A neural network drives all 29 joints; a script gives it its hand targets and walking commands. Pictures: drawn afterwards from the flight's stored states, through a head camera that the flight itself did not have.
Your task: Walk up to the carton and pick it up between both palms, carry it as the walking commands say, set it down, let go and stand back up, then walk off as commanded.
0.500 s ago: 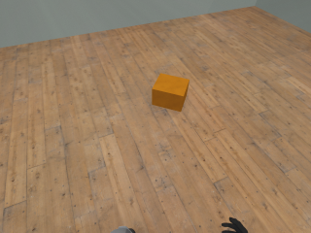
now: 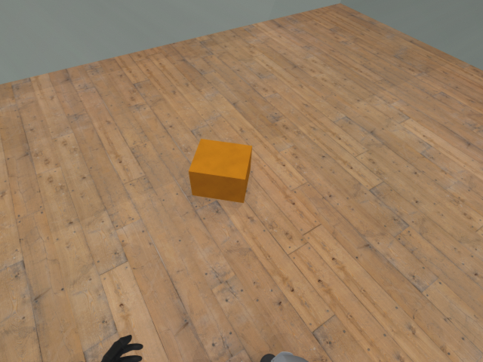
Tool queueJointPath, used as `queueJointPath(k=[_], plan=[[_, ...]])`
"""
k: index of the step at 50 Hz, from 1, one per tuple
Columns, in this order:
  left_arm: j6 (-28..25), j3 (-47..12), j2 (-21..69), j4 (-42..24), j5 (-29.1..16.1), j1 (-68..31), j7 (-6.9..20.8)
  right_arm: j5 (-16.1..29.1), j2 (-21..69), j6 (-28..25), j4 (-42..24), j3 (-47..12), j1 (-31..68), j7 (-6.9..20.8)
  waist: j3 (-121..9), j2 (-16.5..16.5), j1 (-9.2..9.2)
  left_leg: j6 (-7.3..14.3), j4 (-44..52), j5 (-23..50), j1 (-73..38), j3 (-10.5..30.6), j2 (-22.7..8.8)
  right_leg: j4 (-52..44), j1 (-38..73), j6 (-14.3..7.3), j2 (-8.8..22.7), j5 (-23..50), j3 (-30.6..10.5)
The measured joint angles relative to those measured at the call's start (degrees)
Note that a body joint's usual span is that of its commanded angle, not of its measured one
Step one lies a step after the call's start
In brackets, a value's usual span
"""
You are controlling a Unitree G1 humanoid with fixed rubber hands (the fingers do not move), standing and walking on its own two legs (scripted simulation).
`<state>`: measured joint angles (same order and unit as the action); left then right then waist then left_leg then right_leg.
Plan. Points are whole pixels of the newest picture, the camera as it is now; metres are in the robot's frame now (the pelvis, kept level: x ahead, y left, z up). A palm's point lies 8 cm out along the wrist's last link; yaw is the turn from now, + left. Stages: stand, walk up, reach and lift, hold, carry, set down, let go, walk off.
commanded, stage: walk up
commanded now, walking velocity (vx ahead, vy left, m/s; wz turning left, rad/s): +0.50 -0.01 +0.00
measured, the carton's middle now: (222, 170) +1.11 +0.00 -0.67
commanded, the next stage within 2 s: none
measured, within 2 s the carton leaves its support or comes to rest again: neither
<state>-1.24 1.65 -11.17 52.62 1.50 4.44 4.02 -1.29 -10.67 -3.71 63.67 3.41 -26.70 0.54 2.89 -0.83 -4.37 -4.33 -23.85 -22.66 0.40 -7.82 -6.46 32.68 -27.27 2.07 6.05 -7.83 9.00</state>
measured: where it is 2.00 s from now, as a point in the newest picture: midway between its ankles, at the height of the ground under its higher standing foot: (227, 259)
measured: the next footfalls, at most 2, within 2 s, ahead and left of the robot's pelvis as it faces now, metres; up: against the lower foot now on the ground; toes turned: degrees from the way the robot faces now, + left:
right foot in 0.02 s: +0.16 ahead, -0.13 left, +0.00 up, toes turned -10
left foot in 0.54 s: +0.43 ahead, +0.18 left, +0.00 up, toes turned +11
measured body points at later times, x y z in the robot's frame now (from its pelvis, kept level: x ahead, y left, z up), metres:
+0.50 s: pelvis +0.25 +0.03 +0.01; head +0.27 +0.03 +0.46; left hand +0.12 +0.25 -0.13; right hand +0.40 -0.19 -0.13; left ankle +0.38 +0.18 -0.71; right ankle +0.12 -0.12 -0.73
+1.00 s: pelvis +0.48 +0.04 +0.01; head +0.51 +0.05 +0.46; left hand +0.61 +0.26 -0.13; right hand +0.38 -0.19 -0.12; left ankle +0.39 +0.17 -0.73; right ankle +0.62 -0.10 -0.69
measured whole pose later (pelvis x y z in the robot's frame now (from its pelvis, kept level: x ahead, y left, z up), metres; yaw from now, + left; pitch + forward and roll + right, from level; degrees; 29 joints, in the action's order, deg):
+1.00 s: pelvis +0.48 +0.04 +0.01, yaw +1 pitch +0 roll -1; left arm 0.6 2.2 -11.9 55.4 1.7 3.9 3.5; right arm -1.2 -7.8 -4.0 64.3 3.2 -26.2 -0.4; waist 4.3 -1.8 -4.2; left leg -2.9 -18.5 -17.1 0.1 -9.1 -5.8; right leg 38.9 -31.2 3.6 6.0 -7.2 7.9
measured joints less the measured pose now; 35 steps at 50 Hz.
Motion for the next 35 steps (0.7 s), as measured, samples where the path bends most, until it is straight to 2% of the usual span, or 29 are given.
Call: queueJointPath(k=[1,3,5,7,12,17,21,25,27,28,29,30,32,35], plan=[[-0.89,0.23,-0.01,0.05,0.13,0.06,-0.36,-0.07,0.07,0.14,0.15,-0.32,-0.5,0.04,-0.61,-0.16,-0.03,0.63,-5.58,-2.68,2.12,0.31,-0.15,-1.64,1.66,-1.44,0.11,0.21,-0.25],[-2.07,0.67,0.86,0.84,0.52,0.31,-1.55,0.02,-0.49,1.13,0.39,-0.98,2.08,0.08,0.51,1.58,0.6,3.08,-23.19,-5.65,9.02,3.8,-0.6,2.8,1.2,-3.71,-0.92,-1.7,0.23],[-2.39,0.33,1.24,2.01,0.64,2.27,-2.19,-0.01,-0.8,1.28,-0.58,-0.99,5.08,0.24,1.29,2.55,0.76,4.49,-36.79,-3.68,15.81,5.69,0.1,2.3,4.24,-4.38,-1.43,-3.89,0.95],[-2.51,0.39,1.59,3.31,0.43,5.23,-2.6,-0.24,-1.1,1.19,-1.78,-0.76,7.65,0.37,0.86,3.08,1.75,4.63,-42.46,1.04,21.55,5.18,0.2,-1.1,8.14,-4.12,-1.68,-4.03,1.31],[-3.1,0.78,1.97,6.18,0.06,13.36,-3.16,-0.79,-2.14,2.77,-4.48,-0.15,13.69,1.21,-0.67,3.89,5.16,3.9,-39.49,11.35,30.95,3.54,-1.03,-9.74,16.65,-3.16,-1.9,-3.55,0.85],[-3.22,1.14,2.13,8.2,-0.15,20.4,-3.63,-0.91,-2.41,4.1,-6.46,-0.24,17.95,2.38,-1.58,3.67,7.87,2.62,-31.12,18.6,34.81,3.89,-1.86,-14.79,22.98,-1.65,-1.44,-4.82,0.12],[-3.03,1.04,2.43,9.48,-0.02,23.8,-3.84,-0.64,-2.05,4.15,-7.37,-0.77,20.81,3.02,-1.51,3.37,9.0,1.92,-20.48,19.76,34.13,3.5,-1.79,-16.88,26.86,0.15,-0.96,-7.04,0.38],[-2.73,0.87,2.3,10.67,-0.17,25.66,-3.84,-0.42,-0.96,3.24,-7.65,-1.14,23.06,3.09,-1.47,2.64,9.08,2.64,-11.7,16.24,30.62,1.51,-0.96,-15.84,29.76,2.43,-0.31,-11.49,1.42],[-2.55,0.71,2.07,11.07,-0.57,26.53,-3.87,-0.51,-0.44,1.88,-7.88,-0.95,23.07,2.68,-1.79,2.13,9.29,3.98,-7.8,14.17,26.65,0.12,-0.28,-10.3,29.33,3.05,0.53,-16.3,1.25],[-2.22,0.64,1.71,11.51,-0.89,25.77,-3.84,-0.73,0.28,1.03,-7.75,-0.46,23.26,2.19,-1.26,0.81,9.1,5.04,-9.78,14.39,26.87,-0.58,0.54,-3.57,27.05,1.96,2.2,-19.04,0.48],[-1.74,0.49,1.53,11.63,-1.18,24.23,-3.79,-0.95,0.77,0.26,-7.89,-0.13,23.16,1.71,-0.44,0.35,9.12,5.81,-12.76,12.78,27.32,-0.87,0.67,6.07,23.22,0.7,2.27,-20.33,-1.99],[-1.38,0.55,1.45,11.39,-1.22,22.4,-3.72,-1.09,1.07,-0.27,-8.0,0.03,22.61,1.31,0.33,0.62,9.21,6.21,-14.41,10.96,26.94,-0.82,0.2,16.37,18.82,-0.2,0.98,-21.46,-4.27],[-1.06,1.01,0.62,10.61,-0.96,18.81,-3.62,-0.93,1.88,-0.52,-7.32,-0.19,20.47,0.58,1.34,0.41,8.67,5.68,-13.04,9.57,23.58,-0.82,-0.32,30.82,11.39,-1.39,-0.89,-19.19,-5.86],[-0.76,1.44,-1.05,8.96,-0.33,14.17,-3.47,-0.27,2.68,-0.58,-5.8,-0.32,15.66,-0.51,1.09,-0.93,6.06,5.47,-7.88,9.69,18.14,-0.4,0.43,36.56,3.07,-1.88,-0.63,-12.08,-5.59]])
